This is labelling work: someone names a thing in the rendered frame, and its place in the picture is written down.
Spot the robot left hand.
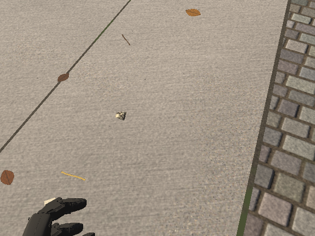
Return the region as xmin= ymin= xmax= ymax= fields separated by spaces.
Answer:
xmin=23 ymin=197 xmax=95 ymax=236

